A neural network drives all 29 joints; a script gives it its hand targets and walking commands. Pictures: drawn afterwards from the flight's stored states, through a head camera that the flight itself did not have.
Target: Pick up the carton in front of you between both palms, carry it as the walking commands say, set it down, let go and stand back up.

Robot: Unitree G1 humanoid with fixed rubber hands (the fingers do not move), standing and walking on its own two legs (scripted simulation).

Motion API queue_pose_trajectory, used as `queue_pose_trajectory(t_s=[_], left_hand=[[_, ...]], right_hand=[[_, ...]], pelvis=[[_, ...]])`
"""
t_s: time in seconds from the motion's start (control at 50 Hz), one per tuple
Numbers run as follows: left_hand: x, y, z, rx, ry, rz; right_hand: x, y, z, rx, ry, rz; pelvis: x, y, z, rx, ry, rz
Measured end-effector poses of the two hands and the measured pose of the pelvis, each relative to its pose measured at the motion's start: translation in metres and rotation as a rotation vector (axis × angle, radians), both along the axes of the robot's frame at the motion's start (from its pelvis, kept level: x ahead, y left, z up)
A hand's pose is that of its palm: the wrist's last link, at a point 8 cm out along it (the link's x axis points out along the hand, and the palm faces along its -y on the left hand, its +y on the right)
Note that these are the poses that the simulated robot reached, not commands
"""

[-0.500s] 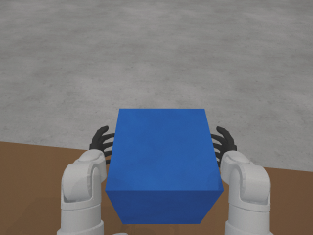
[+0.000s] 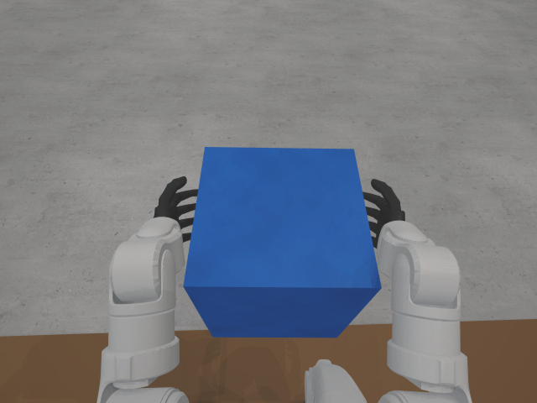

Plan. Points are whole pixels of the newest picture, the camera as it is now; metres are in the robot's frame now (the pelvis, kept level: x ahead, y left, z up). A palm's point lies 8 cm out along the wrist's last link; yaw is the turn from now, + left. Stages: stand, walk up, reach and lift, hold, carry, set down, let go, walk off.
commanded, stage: carry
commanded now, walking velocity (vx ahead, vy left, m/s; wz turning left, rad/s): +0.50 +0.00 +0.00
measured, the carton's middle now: (277, 251) +0.32 -0.02 +0.03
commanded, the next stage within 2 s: none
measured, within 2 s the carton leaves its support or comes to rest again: neither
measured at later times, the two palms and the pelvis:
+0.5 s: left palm (197, 81) +0.69 +0.12 +0.09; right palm (337, 77) +0.71 -0.18 +0.08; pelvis +0.32 -0.06 +0.00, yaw +1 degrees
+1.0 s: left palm (200, 61) +1.05 +0.17 -0.06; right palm (294, 59) +1.05 -0.13 -0.06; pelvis +0.69 +0.01 -0.13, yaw +6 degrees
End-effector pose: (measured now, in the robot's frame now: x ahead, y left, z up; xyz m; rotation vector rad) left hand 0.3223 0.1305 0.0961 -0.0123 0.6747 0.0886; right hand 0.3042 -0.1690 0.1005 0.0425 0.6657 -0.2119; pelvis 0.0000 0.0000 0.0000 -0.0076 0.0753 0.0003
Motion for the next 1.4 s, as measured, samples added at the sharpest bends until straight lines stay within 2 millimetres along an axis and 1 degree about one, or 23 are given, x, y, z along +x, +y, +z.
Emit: queue_pose_trajectory(t_s=[0.06,0.12,0.2,0.24,0.32,0.38,0.48,0.58,0.64,0.7,0.76,0.78,0.82,0.84,0.9,0.94,1.0,1.08,1.16,1.24,1.28,1.32,1.4], left_hand=[[0.051,-0.001,0.013,0.023,-0.025,0.007],[0.105,-0.004,0.018,0.048,-0.025,0.020],[0.180,-0.008,0.014,0.074,-0.005,0.049],[0.209,-0.009,0.007,0.091,0.028,0.069],[0.253,-0.007,-0.010,0.080,0.132,0.108],[0.286,-0.006,-0.014,0.061,0.154,0.135],[0.351,-0.008,-0.008,0.029,0.097,0.158],[0.423,-0.010,0.002,0.008,0.009,0.138],[0.469,-0.003,0.001,0.015,-0.024,0.121],[0.519,0.007,-0.011,0.027,-0.045,0.104],[0.577,0.016,-0.035,0.035,-0.057,0.073],[0.597,0.016,-0.045,0.016,-0.061,0.045],[0.633,0.016,-0.069,0.010,-0.040,0.019],[0.647,0.017,-0.082,0.013,-0.011,0.011],[0.679,0.018,-0.120,0.019,0.111,0.004],[0.696,0.023,-0.139,0.017,0.167,0.017],[0.723,0.035,-0.157,0.002,0.195,0.058],[0.756,0.057,-0.172,-0.021,0.178,0.139],[0.789,0.082,-0.176,-0.033,0.137,0.226],[0.834,0.105,-0.171,-0.026,0.073,0.301],[0.857,0.117,-0.163,-0.007,0.037,0.338],[0.876,0.130,-0.152,0.011,0.021,0.365],[0.909,0.152,-0.127,-0.001,0.021,0.409]], right_hand=[[0.059,-0.002,0.013,-0.018,-0.022,0.038],[0.121,-0.004,0.018,-0.032,-0.022,0.076],[0.207,-0.009,0.009,-0.039,-0.004,0.132],[0.244,-0.009,-0.001,-0.027,0.028,0.161],[0.301,-0.006,-0.017,-0.010,0.129,0.188],[0.338,-0.005,-0.021,0.005,0.152,0.187],[0.397,-0.008,-0.018,0.039,0.096,0.149],[0.458,-0.010,-0.009,0.047,0.008,0.105],[0.501,-0.004,-0.009,0.041,-0.026,0.099],[0.551,0.006,-0.018,0.026,-0.047,0.102],[0.604,0.015,-0.036,-0.016,-0.058,0.103],[0.621,0.016,-0.044,-0.031,-0.059,0.097],[0.652,0.017,-0.064,-0.056,-0.038,0.091],[0.665,0.017,-0.076,-0.060,-0.008,0.090],[0.695,0.021,-0.117,-0.025,0.113,0.100],[0.714,0.026,-0.138,-0.015,0.169,0.103],[0.748,0.038,-0.157,0.000,0.195,0.117],[0.801,0.061,-0.171,0.016,0.178,0.158],[0.860,0.090,-0.173,0.021,0.140,0.228],[0.928,0.117,-0.167,0.015,0.077,0.314],[0.963,0.133,-0.161,0.014,0.039,0.366],[0.993,0.149,-0.152,0.009,0.021,0.413],[1.037,0.175,-0.124,-0.001,0.021,0.455]], pelvis=[[0.040,-0.006,-0.002,0.001,0.001,0.007],[0.085,-0.015,-0.009,0.010,0.001,0.014],[0.149,-0.032,-0.029,0.020,-0.014,0.033],[0.174,-0.039,-0.032,0.015,-0.016,0.032],[0.217,-0.051,-0.019,0.031,0.000,0.031],[0.248,-0.057,-0.009,0.041,0.016,0.032],[0.308,-0.057,-0.003,0.048,0.042,0.021],[0.378,-0.049,-0.012,0.027,0.043,0.006],[0.427,-0.041,-0.026,0.004,0.030,-0.007],[0.482,-0.032,-0.053,-0.028,0.009,-0.008],[0.544,-0.021,-0.092,-0.051,-0.032,-0.003],[0.565,-0.018,-0.106,-0.047,-0.044,0.002],[0.595,-0.012,-0.128,-0.024,-0.037,0.029],[0.606,-0.008,-0.134,-0.015,-0.029,0.043],[0.636,0.002,-0.136,-0.006,-0.012,0.072],[0.655,0.008,-0.132,-0.007,-0.004,0.085],[0.686,0.014,-0.128,-0.011,0.012,0.110],[0.734,0.016,-0.126,-0.015,0.033,0.156],[0.793,0.015,-0.126,-0.017,0.048,0.213],[0.860,0.013,-0.134,-0.009,0.040,0.263],[0.893,0.014,-0.137,-0.012,0.023,0.287],[0.916,0.015,-0.133,-0.014,0.017,0.291],[0.961,0.018,-0.115,0.010,0.021,0.286]])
